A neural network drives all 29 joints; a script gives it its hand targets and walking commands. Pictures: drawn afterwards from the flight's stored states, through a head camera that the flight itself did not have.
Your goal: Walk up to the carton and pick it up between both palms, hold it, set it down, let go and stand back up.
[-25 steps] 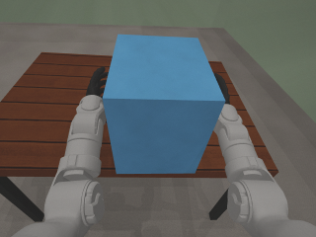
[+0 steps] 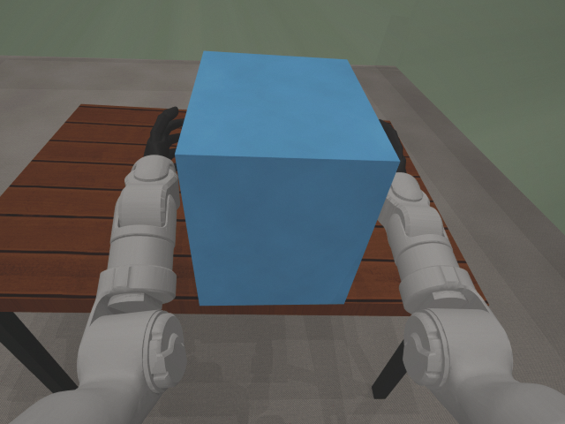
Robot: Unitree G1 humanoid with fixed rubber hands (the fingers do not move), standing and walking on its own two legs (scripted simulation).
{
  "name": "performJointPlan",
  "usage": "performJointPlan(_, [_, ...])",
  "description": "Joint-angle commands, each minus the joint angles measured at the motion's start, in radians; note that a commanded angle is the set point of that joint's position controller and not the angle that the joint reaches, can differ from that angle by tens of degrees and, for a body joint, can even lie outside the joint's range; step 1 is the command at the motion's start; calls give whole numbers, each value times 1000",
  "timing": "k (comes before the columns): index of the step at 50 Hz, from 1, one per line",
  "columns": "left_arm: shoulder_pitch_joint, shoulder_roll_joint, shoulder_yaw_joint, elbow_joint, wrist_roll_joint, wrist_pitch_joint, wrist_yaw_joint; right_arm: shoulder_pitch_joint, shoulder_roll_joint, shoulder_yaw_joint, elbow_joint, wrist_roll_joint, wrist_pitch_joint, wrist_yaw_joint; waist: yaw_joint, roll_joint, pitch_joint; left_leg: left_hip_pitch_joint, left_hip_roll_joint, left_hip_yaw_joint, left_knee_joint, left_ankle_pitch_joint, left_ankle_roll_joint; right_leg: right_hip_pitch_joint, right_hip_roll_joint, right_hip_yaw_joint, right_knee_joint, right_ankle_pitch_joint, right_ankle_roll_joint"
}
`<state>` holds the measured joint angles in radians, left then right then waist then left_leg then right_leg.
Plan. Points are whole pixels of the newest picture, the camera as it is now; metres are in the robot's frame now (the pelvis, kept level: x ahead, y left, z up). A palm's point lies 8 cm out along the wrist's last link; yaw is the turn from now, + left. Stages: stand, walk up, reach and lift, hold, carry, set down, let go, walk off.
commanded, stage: reach and lift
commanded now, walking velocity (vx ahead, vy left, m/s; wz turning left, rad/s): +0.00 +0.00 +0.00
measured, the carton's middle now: (275, 179) +0.44 -0.02 +0.14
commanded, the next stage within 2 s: hold in 1.34 s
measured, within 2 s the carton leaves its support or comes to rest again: neither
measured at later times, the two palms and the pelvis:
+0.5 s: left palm (156, 160) +0.39 +0.14 +0.21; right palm (394, 168) +0.38 -0.18 +0.21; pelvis +0.00 +0.00 +0.00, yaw +0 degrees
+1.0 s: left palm (148, 153) +0.38 +0.15 +0.23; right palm (395, 155) +0.38 -0.17 +0.23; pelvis +0.00 +0.00 +0.00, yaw +0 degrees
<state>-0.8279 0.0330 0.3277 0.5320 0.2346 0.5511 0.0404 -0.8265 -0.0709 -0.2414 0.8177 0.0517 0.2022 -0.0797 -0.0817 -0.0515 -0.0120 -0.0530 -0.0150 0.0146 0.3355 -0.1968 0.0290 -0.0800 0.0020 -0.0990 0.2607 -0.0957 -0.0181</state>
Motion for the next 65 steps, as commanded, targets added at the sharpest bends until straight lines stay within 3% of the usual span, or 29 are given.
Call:
performJointPlan(1, [-669, -571, -361, -165, -107, -37, -144, -804, 525, 336, -274, 76, -47, 90, -9, 57, -452, 10, -13, -6, -36, 269, -52, 295, 31, 27, 31, 192, 48])
performJointPlan(4, [-681, -571, -382, -198, -112, -21, -147, -794, 543, 338, -284, 96, -35, 81, -18, 76, -426, -2, -17, -4, -42, 243, -54, 286, 26, 33, 29, 186, 45])
performJointPlan(6, [-653, -559, -354, -170, -101, -8, -153, -801, 536, 343, -285, 97, -25, 79, -9, 46, -392, -15, -14, -4, -49, 205, -41, 275, 26, 30, 24, 146, 47])
performJointPlan(9, [-684, -584, -425, -263, -129, 2, -146, -790, 536, 359, -324, 120, -15, 72, -34, 95, -452, 37, -14, -11, -19, 288, -66, 265, 34, 26, 30, 190, 43])
performJointPlan(11, [-678, -593, -447, -308, -148, 5, -142, -795, 559, 406, -386, 149, -10, 69, -32, 71, -508, 67, -17, -19, 2, 358, -71, 273, 40, 26, 33, 250, 44])
performJointPlan(15, [-639, -561, -379, -242, -100, 37, -161, -783, 535, 388, -332, 133, 23, 62, -9, 47, -371, -16, -15, -17, -54, 203, -42, 279, 28, 36, 18, 135, 46])
performJointPlan(21, [-659, -589, -443, -335, -139, 53, -149, -806, 558, 425, -419, 175, 30, 56, -22, 70, -463, 54, -13, -13, -6, 312, -56, 254, 47, 27, 33, 197, 40])
performJointPlan(22, [-664, -589, -444, -320, -136, 61, -148, -807, 544, 416, -402, 173, 38, 55, -26, 85, -445, 53, -9, -22, -7, 297, -59, 239, 45, 28, 29, 161, 35])
performJointPlan(24, [-653, -570, -416, -296, -116, 73, -154, -786, 539, 409, -364, 165, 58, 54, -22, 63, -399, 29, -11, -18, -22, 249, -52, 240, 44, 29, 16, 135, 38])
performJointPlan(26, [-645, -561, -407, -294, -120, 77, -163, -822, 554, 427, -407, 171, 58, 51, -6, 44, -419, -19, -16, -12, -35, 216, -37, 282, 36, 37, 25, 152, 45])
performJointPlan(31, [-678, -564, -430, -349, -143, 74, -167, -817, 582, 451, -425, 199, 74, 39, -20, 51, -463, 0, -25, -15, -19, 268, -40, 305, 34, 46, 41, 234, 54])
performJointPlan(37, [-686, -545, -415, -324, -121, 93, -179, -796, 554, 435, -375, 203, 101, 35, -26, 90, -409, -13, -27, -9, -30, 233, -53, 287, 32, 45, 29, 174, 48])
performJointPlan(38, [-689, -545, -417, -343, -129, 93, -176, -803, 562, 436, -385, 211, 101, 39, -19, 76, -427, -10, -20, -15, -34, 228, -48, 295, 40, 42, 33, 155, 46])
performJointPlan(41, [-698, -564, -453, -378, -155, 93, -171, -822, 573, 462, -429, 231, 102, 35, -29, 83, -466, 11, -19, -20, -7, 323, -59, 301, 46, 44, 41, 235, 44])
performJointPlan(45, [-721, -565, -453, -394, -156, 93, -168, -833, 570, 469, -427, 244, 115, 36, -20, 83, -476, 16, -20, -21, -10, 297, -61, 278, 48, 44, 39, 198, 42])
performJointPlan(47, [-715, -554, -445, -360, -146, 105, -161, -836, 552, 462, -403, 247, 127, 38, -12, 86, -426, 6, -12, -28, -18, 298, -61, 257, 49, 45, 29, 174, 38])
performJointPlan(49, [-715, -550, -405, -310, -138, 115, -168, -851, 550, 445, -368, 230, 133, 39, -5, 61, -385, -31, -11, -22, -41, 205, -50, 255, 49, 43, 19, 104, 36])
performJointPlan(51, [-755, -556, -422, -337, -150, 108, -167, -873, 573, 446, -379, 229, 131, 41, -12, 66, -429, -44, -13, -23, -45, 191, -43, 268, 46, 49, 22, 106, 42])
performJointPlan(54, [-785, -575, -456, -380, -174, 101, -156, -866, 584, 452, -384, 259, 134, 38, -30, 96, -472, 19, -11, -28, -11, 300, -61, 256, 54, 51, 29, 190, 34])
performJointPlan(57, [-761, -550, -417, -325, -143, 119, -171, -851, 554, 434, -331, 247, 152, 31, -18, 83, -417, -9, -16, -20, -33, 230, -54, 264, 48, 56, 17, 136, 41])
performJointPlan(59, [-775, -552, -431, -340, -162, 117, -176, -877, 566, 447, -373, 267, 151, 31, -24, 86, -460, -11, -17, -24, -34, 252, -55, 286, 47, 56, 24, 173, 42])
performJointPlan(62, [-774, -565, -427, -352, -166, 118, -170, -913, 574, 469, -422, 286, 155, 24, -5, 73, -487, -9, -21, -25, -18, 289, -56, 300, 56, 58, 32, 198, 43])
performJointPlan(65, [-772, -534, -388, -302, -136, 130, -173, -878, 564, 451, -337, 278, 179, 26, 3, 58, -393, -47, -18, -20, -47, 201, -43, 282, 50, 59, 18, 130, 45])
